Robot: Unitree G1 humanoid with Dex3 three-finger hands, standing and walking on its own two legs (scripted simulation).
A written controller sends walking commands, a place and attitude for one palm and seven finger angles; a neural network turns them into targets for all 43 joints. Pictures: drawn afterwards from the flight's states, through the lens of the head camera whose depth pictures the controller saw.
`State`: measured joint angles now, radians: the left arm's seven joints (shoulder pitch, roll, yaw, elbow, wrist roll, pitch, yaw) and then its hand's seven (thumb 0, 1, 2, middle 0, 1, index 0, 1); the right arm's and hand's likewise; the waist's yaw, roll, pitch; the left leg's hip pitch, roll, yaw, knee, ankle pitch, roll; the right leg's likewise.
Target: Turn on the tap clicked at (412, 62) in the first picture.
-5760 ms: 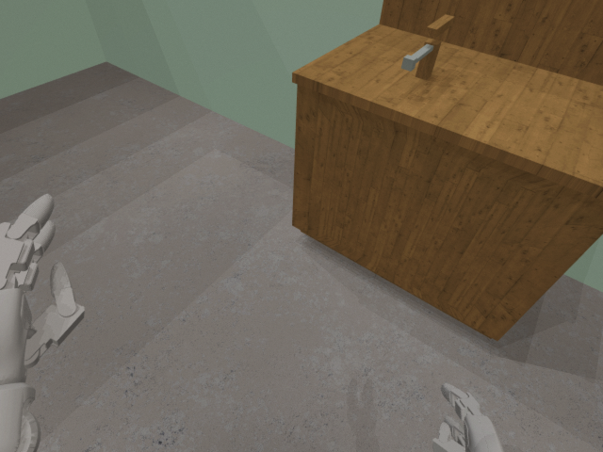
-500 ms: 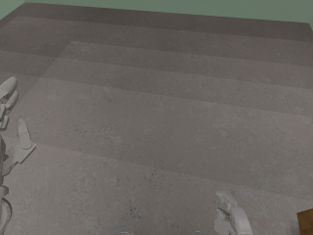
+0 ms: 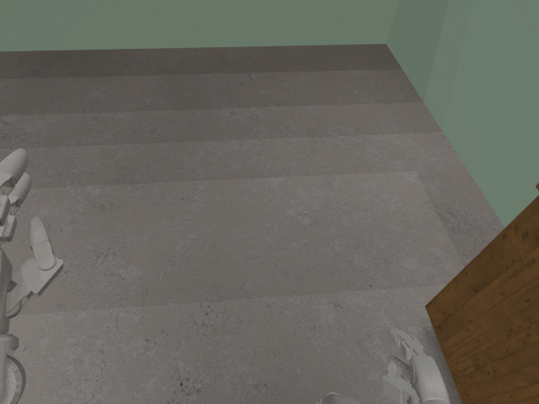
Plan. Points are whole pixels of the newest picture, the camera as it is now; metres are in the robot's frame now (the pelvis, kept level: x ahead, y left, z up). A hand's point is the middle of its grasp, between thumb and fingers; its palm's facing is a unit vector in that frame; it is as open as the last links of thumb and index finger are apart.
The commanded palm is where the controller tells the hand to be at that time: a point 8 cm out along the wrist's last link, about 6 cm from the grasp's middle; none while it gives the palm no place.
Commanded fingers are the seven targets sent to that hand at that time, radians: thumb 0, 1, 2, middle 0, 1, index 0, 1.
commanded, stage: turn to face it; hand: left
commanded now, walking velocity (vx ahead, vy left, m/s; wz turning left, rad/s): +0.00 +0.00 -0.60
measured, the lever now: out of the picture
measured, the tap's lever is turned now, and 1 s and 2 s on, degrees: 0 0 0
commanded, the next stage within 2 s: none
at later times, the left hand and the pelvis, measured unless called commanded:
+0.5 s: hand (162, 256) +0.23 +0.14 +0.18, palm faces +0.16 -0.88 -0.45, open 7.4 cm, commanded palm +0.19 +0.19 +0.18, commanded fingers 0.00 0.90 0.90 -0.20 -0.30 -0.20 -0.30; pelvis -0.05 -0.03 -0.01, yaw -18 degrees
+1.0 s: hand (305, 309) +0.19 +0.00 +0.18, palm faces -0.15 -0.84 -0.52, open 7.4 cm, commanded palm +0.17 +0.06 +0.18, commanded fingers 0.00 0.90 0.90 -0.20 -0.30 -0.20 -0.30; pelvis -0.12 -0.08 +0.00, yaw -35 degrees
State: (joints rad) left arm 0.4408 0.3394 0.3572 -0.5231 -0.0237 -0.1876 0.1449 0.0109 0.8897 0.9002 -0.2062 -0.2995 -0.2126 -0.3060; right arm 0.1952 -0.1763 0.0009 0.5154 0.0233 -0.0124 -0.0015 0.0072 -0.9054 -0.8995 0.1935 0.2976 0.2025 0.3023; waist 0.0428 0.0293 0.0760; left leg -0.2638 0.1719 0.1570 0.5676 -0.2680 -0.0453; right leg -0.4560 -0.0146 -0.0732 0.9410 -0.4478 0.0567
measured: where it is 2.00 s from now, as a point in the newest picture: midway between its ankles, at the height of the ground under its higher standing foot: outside the picture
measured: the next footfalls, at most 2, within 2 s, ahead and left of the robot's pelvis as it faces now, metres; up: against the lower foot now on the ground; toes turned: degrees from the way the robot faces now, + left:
right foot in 0.10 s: +0.03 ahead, -0.15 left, +0.00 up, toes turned -10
left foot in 0.40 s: +0.05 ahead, +0.08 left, +0.00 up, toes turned -9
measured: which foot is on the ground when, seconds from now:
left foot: down 0.00-0.10, up 0.12-0.38, down 0.40-0.72, up 0.74-1.00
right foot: up 0.00-0.08, down 0.10-0.42, up 0.44-0.70, down 0.72-1.00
